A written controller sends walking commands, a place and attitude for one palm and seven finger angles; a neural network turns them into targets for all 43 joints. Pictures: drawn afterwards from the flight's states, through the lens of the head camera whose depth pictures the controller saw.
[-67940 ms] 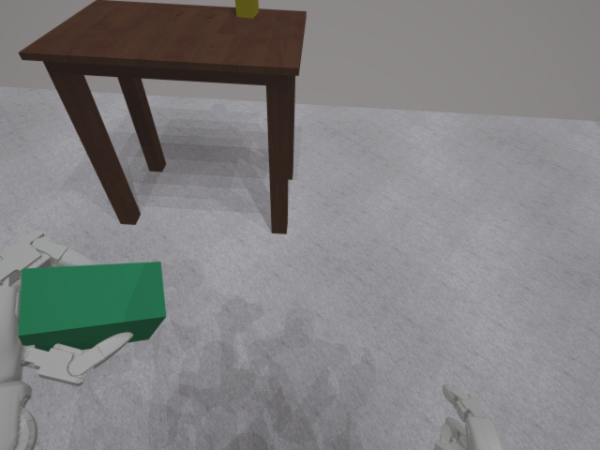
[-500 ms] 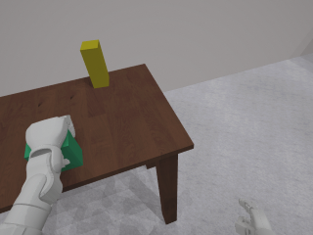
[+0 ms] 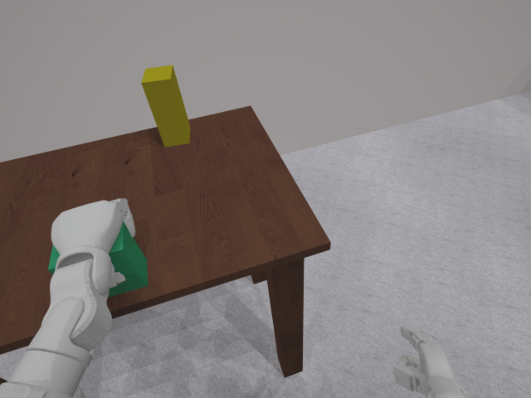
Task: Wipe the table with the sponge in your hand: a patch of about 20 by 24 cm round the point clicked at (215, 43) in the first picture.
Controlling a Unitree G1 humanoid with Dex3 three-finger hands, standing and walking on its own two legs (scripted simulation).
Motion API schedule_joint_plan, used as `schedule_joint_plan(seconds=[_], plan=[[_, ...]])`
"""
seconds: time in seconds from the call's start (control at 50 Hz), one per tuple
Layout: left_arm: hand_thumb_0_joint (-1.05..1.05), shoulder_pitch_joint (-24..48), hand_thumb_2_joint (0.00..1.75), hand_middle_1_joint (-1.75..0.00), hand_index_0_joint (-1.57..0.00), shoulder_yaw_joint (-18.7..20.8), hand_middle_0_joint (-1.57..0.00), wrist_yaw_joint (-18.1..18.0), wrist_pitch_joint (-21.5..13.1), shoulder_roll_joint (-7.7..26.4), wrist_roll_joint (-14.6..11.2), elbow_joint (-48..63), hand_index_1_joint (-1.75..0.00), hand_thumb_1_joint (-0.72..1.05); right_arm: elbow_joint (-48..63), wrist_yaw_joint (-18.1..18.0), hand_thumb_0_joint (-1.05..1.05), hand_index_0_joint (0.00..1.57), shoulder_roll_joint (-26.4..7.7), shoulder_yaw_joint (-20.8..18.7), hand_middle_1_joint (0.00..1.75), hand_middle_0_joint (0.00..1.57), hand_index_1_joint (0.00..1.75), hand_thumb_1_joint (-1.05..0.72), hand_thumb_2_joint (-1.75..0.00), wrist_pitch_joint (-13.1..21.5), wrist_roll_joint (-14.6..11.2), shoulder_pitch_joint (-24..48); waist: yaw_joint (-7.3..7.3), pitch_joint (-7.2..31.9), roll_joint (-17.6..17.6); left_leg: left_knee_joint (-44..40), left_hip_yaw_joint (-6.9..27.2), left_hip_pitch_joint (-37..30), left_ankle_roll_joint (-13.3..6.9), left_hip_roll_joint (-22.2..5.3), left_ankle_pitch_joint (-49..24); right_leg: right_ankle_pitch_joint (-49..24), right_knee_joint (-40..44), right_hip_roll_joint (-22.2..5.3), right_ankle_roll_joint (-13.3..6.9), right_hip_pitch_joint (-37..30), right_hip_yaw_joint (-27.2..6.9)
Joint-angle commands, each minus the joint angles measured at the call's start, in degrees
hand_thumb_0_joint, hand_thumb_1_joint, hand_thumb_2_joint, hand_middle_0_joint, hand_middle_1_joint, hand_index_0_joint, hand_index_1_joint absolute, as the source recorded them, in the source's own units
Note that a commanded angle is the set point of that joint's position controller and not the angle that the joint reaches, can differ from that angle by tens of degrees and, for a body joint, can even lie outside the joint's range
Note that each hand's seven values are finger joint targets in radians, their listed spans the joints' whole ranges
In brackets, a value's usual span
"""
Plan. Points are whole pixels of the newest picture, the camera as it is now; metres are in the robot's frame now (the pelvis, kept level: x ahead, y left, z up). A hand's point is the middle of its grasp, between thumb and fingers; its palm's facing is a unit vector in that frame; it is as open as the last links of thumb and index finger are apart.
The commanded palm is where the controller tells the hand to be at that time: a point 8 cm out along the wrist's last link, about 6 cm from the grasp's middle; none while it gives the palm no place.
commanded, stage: lift the sponge slowly off the table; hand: left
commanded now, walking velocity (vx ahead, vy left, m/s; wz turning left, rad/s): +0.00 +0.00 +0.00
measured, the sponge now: (108, 269) +0.28 +0.30 +0.05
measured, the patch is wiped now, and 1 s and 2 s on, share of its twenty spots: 0.95 0.95 0.95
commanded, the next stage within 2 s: bring the sponge back beside the body in 1.74 s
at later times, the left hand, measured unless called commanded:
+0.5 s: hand (99, 241) +0.28 +0.29 +0.12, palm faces +0.06 -0.05 -1.00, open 9.6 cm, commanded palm +0.25 +0.29 +0.18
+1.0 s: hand (89, 227) +0.28 +0.29 +0.15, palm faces +0.07 -0.03 -1.00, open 9.6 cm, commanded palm +0.26 +0.29 +0.22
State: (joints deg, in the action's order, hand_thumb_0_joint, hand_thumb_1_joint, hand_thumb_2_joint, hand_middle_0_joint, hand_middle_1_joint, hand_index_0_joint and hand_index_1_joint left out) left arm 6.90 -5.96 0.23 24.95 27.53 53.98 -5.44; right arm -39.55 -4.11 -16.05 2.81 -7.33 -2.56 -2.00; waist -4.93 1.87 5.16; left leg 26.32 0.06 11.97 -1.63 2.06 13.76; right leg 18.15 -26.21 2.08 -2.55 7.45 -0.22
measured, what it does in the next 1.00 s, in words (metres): stands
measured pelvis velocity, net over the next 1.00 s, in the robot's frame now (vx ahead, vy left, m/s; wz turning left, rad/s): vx -0.01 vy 0.00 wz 0.01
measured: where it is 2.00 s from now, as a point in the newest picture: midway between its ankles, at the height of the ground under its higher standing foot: outside the picture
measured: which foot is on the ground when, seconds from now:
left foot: down 0.00-1.00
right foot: down 0.00-1.00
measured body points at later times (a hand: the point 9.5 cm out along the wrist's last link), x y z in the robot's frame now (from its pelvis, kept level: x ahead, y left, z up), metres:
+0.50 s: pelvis +0.00 +0.00 +0.00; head -0.01 -0.04 +0.45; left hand +0.28 +0.29 +0.17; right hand +0.23 -0.21 -0.09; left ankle +0.00 +0.10 -0.74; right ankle -0.05 -0.09 -0.74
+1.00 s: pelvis -0.01 +0.00 +0.00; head -0.03 -0.05 +0.45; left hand +0.28 +0.29 +0.20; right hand +0.23 -0.21 -0.08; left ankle +0.00 +0.10 -0.74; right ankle -0.05 -0.09 -0.74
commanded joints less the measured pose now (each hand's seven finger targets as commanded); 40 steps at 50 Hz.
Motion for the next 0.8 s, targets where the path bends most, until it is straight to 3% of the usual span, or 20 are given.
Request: schedule_joint_plan(seconds=[0.0,0.04,0.1,0.14,0.18,0.24,0.28,0.34,0.36,0.42,0.44,0.48,0.54,0.58,0.6,0.62,0.64,0.66,0.74,0.78], plan=[[0.0,11.02,1.3,-1.6,-1.2,7.14,-1.2,-1.18,-1.44,12.03,0.32,10.78,-1.6,0.1,9.24,-0.63,0.0,0.2,-6.07,-2.35,0.3,0.2,0.3,-0.9,-0.9,2.92,0.21,11.1,-0.62,12.28,-4.44,-1.4,-0.1,-5.53,-1.3,1.21,-19.05,-24.8,2.41,0.79,-1.14,-3.95,-2.25],[0.0,11.99,1.3,-1.6,-1.2,9.43,-1.2,-1.49,-1.26,14.84,0.38,12.11,-1.6,0.1,9.39,-0.67,0.0,0.2,-6.41,-2.2,0.3,0.2,0.3,-0.9,-0.9,2.65,0.36,11.62,-0.87,12.61,-3.39,-1.62,0.03,-5.54,-1.18,1.31,-18.96,-25.07,2.68,0.85,-1.36,-4.4,-3.22],[0.0,15.04,1.3,-1.6,-1.2,7.01,-1.2,-1.57,-0.95,12.86,0.61,12.06,-1.6,0.1,9.08,-0.88,0.0,0.2,-6.1,-2.16,0.3,0.2,0.3,-0.9,-0.9,2.7,0.13,11.83,-0.09,11.02,-3.39,-2.07,-0.17,-5.78,-1.3,1.3,-18.16,-23.18,3.32,0.79,-1.11,-3.11,-2.01],[0.0,15.66,1.3,-1.6,-1.2,10.4,-1.2,-1.91,-0.83,16.91,0.82,13.23,-1.6,0.1,9.18,-1.07,0.0,0.2,-6.48,-2.14,0.3,0.2,0.3,-0.9,-0.9,2.6,0.29,12.22,-0.81,12.73,-2.11,-2.34,0.09,-6.36,-1.28,1.39,-18.29,-22.78,3.44,0.96,-1.51,-4.17,-3.11],[0.0,15.88,1.3,-1.6,-1.2,9.1,-1.2,-1.85,-1.0,15.29,0.68,12.36,-1.6,0.1,8.83,-1.13,0.0,0.2,-6.13,-2.12,0.3,0.2,0.3,-0.9,-0.9,2.84,0.25,12.03,-0.38,12.36,-3.14,-2.05,-0.26,-6.32,-1.38,1.45,-18.96,-24.08,3.44,0.73,-1.23,-4.37,-2.36],[0.0,17.24,1.3,-1.6,-1.2,10.72,-1.2,-1.61,-0.89,17.73,0.83,13.53,-1.6,0.1,9.1,-1.27,0.0,0.2,-6.4,-2.02,0.3,0.2,0.3,-0.9,-0.9,2.61,0.3,12.57,-0.75,13.29,-2.07,-2.4,-0.05,-6.87,-1.32,1.55,-19.04,-23.89,3.74,0.87,-1.44,-4.98,-3.07],[0.0,17.53,1.3,-1.6,-1.2,8.67,-1.2,-1.44,-1.42,15.33,0.5,14.81,-1.6,0.1,9.18,-1.2,0.0,0.2,-5.81,-2.01,0.3,0.2,0.3,-0.9,-0.9,2.98,0.24,12.45,-0.41,13.25,-0.94,-2.31,-0.06,-7.48,-1.4,1.49,-20.3,-24.48,3.57,0.79,-1.36,-4.86,-1.93],[0.0,17.8,1.3,-1.6,-1.2,9.39,-1.2,-0.85,-0.8,16.61,0.69,15.16,-1.6,0.1,9.44,-1.15,0.0,0.2,-6.2,-1.92,0.3,0.2,0.3,-0.9,-0.9,2.66,0.1,12.9,-0.57,13.21,-0.07,-2.88,0.35,-7.74,-1.18,1.38,-19.79,-22.71,4.07,1.05,-1.64,-4.52,-2.39],[0.0,19.73,1.3,-1.6,-1.2,7.13,-1.2,-0.75,-1.02,14.4,0.43,16.45,-1.6,0.1,9.49,-1.06,0.0,0.2,-5.79,-1.79,0.3,0.2,0.3,-0.9,-0.9,2.97,0.03,12.82,-0.03,13.39,-0.59,-2.7,0.23,-8.18,-1.26,1.32,-20.19,-23.05,3.88,0.85,-1.43,-4.47,-1.38],[0.0,18.85,1.3,-1.6,-1.2,7.22,-1.2,-0.24,-0.22,14.51,0.29,15.71,-1.6,0.1,9.35,-0.97,0.0,0.2,-5.97,-1.87,0.3,0.2,0.3,-0.9,-0.9,2.86,0.08,13.02,-0.33,12.5,-1.81,-3.21,0.17,-8.08,-1.22,1.36,-20.14,-23.35,4.45,0.74,-1.27,-4.71,-1.36],[0.0,18.91,1.3,-1.6,-1.2,9.36,-1.2,-0.2,0.31,16.94,0.6,15.02,-1.6,0.1,9.43,-0.97,0.0,0.2,-6.23,-1.69,0.3,0.2,0.3,-0.9,-0.9,2.68,0.04,13.41,-0.65,12.7,-1.83,-3.51,0.48,-7.9,-1.08,1.17,-19.36,-22.2,4.54,0.98,-1.6,-4.71,-2.29],[0.0,19.07,1.3,-1.6,-1.2,7.52,-1.2,0.14,0.59,14.85,0.59,14.85,-1.6,0.1,9.39,-0.83,0.0,0.2,-5.87,-1.56,0.3,0.2,0.3,-0.9,-0.9,2.69,-0.03,13.48,-0.63,12.47,-2.79,-3.57,0.14,-7.85,-1.14,1.14,-19.69,-22.46,4.53,0.74,-1.32,-4.92,-1.37],[0.0,19.34,1.3,-1.6,-1.2,9.43,-1.2,0.57,1.57,17.38,0.78,15.69,-1.6,0.1,9.97,-0.65,0.0,0.2,-6.11,-1.21,0.3,0.2,0.3,-0.9,-0.9,2.35,0.03,14.53,-1.37,13.26,-2.38,-3.92,0.39,-7.97,-1.02,1.23,-19.37,-22.41,4.68,0.86,-1.54,-5.64,-2.47],[0.0,19.84,1.3,-1.6,-1.2,7.54,-1.2,1.05,1.78,15.3,0.51,14.75,-1.6,0.1,9.59,-0.58,0.0,0.2,-5.72,-1.11,0.3,0.2,0.3,-0.9,-0.9,2.34,-0.08,14.39,-0.85,12.03,-3.29,-4.18,0.13,-7.55,-1.04,1.08,-18.61,-21.24,4.96,0.67,-1.23,-5.23,-1.62],[0.0,19.66,1.3,-1.6,-1.2,8.7,-1.2,1.21,1.98,16.86,0.56,14.09,-1.6,0.1,9.45,-0.64,0.0,0.2,-5.96,-1.15,0.3,0.2,0.3,-0.9,-0.9,2.2,-0.06,14.49,-1.01,11.3,-3.59,-4.35,0.08,-7.33,-1.02,1.04,-18.13,-20.94,5.19,0.67,-1.21,-5.04,-1.74],[0.0,21.88,1.3,-1.6,-1.2,7.07,-1.2,1.59,2.21,15.88,0.73,14.27,-1.6,0.1,9.5,-0.7,0.0,0.2,-5.93,-0.96,0.3,0.2,0.3,-0.9,-0.9,2.12,-0.09,14.65,-0.6,11.27,-2.55,-4.51,0.02,-7.4,-0.96,1.13,-17.8,-20.55,5.33,0.56,-1.16,-4.77,-1.41],[0.0,22.98,1.3,-1.6,-1.2,8.8,-1.2,1.63,2.56,17.94,1.12,14.41,-1.6,0.1,9.82,-0.71,0.0,0.2,-6.03,-0.77,0.3,0.2,0.3,-0.9,-0.9,2.09,-0.21,15.03,-0.86,11.86,-1.61,-4.67,0.33,-7.68,-0.91,1.0,-17.02,-19.11,5.53,0.91,-1.55,-4.41,-2.39],[0.0,24.22,1.3,-1.6,-1.2,7.22,-1.2,1.84,2.1,16.37,0.99,15.72,-1.6,0.1,10.04,-0.64,0.0,0.2,-5.73,-0.67,0.3,0.2,0.3,-0.9,-0.9,2.48,-0.14,14.85,-0.75,13.02,-2.26,-4.36,0.3,-7.77,-1.08,1.17,-17.71,-19.72,5.12,0.65,-1.38,-5.22,-1.59],[0.0,22.46,1.3,-1.6,-1.2,9.24,-1.2,2.65,2.24,18.41,0.76,16.31,-1.6,0.1,10.42,-0.59,0.0,0.2,-5.92,-0.69,0.3,0.2,0.3,-0.9,-0.9,2.37,-0.07,15.2,-1.37,13.02,-1.14,-4.3,0.53,-8.12,-1.05,1.21,-18.31,-20.65,5.24,0.88,-1.62,-5.39,-2.66],[0.0,22.23,1.3,-1.6,-1.2,7.06,-1.2,3.08,2.19,15.76,0.27,15.74,-1.6,0.1,10.12,-0.43,0.0,0.2,-5.5,-0.63,0.3,0.2,0.3,-0.9,-0.9,2.48,-0.16,14.89,-0.93,11.48,-2.42,-4.51,0.36,-7.52,-1.07,1.06,-18.19,-20.37,5.25,0.62,-1.3,-5.1,-1.49]])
